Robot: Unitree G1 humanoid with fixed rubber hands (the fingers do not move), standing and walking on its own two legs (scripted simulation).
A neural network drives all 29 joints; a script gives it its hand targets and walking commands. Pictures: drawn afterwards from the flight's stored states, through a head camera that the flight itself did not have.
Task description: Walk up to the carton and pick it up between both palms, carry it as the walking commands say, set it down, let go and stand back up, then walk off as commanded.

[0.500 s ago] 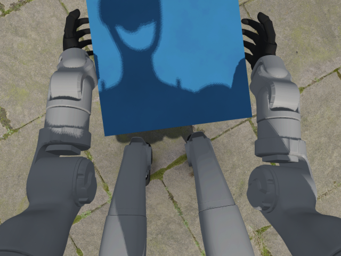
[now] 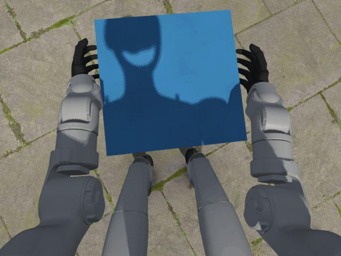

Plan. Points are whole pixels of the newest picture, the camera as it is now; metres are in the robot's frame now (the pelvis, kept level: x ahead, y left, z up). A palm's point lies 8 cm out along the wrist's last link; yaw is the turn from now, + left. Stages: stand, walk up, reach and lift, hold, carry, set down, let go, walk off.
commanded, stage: reach and lift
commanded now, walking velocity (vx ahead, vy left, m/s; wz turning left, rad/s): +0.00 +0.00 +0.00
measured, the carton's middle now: (168, 94) +0.44 -0.02 -0.19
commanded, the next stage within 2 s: none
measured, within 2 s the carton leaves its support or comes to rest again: neither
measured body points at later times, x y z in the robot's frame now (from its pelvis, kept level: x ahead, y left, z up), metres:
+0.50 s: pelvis +0.01 +0.00 +0.05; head +0.19 -0.02 +0.45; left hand +0.44 +0.17 +0.01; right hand +0.41 -0.20 +0.00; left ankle +0.12 +0.11 -0.67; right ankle +0.14 -0.15 -0.67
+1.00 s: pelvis +0.07 +0.00 +0.07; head +0.04 +0.00 +0.52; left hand +0.43 +0.16 +0.11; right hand +0.38 -0.21 +0.11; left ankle +0.12 +0.11 -0.67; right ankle +0.14 -0.15 -0.67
